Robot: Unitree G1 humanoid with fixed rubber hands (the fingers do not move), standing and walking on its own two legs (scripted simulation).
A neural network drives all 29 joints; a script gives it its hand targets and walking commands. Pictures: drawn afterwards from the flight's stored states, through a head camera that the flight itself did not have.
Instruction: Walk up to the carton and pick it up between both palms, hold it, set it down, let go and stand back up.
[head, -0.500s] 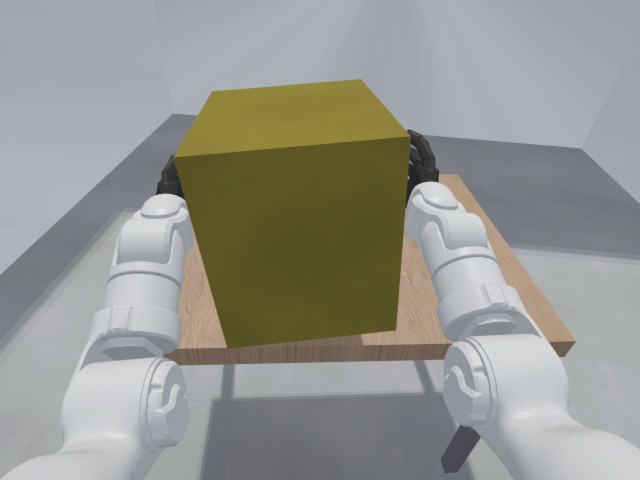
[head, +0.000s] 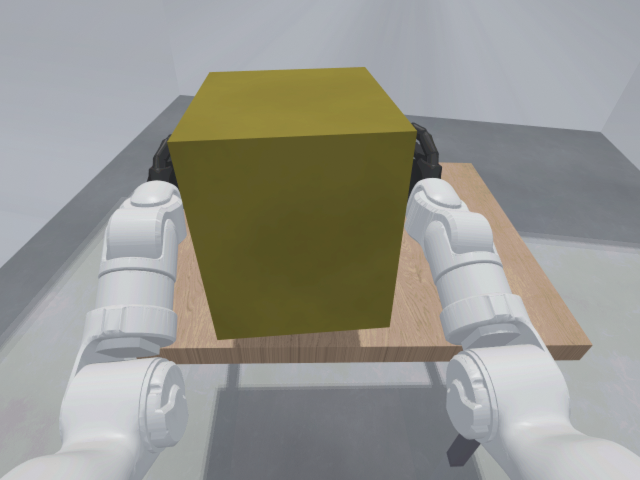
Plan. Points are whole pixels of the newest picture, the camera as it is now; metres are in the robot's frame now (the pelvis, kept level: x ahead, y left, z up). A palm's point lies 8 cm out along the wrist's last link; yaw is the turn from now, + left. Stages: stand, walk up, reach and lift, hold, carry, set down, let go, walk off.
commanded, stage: reach and lift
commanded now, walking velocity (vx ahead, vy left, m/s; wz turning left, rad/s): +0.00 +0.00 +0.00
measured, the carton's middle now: (296, 194) +0.44 +0.01 +0.19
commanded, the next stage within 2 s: hold in 0.22 s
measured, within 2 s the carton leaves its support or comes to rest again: neither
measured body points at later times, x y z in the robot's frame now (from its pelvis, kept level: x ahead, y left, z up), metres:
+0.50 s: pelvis -0.02 +0.00 +0.00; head -0.09 +0.00 +0.44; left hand +0.38 +0.16 +0.24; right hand +0.37 -0.15 +0.25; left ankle -0.01 +0.11 -0.74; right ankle +0.06 -0.08 -0.75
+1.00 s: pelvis +0.00 +0.00 +0.00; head -0.06 +0.01 +0.45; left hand +0.40 +0.17 +0.24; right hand +0.40 -0.15 +0.25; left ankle -0.01 +0.11 -0.74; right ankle +0.06 -0.08 -0.74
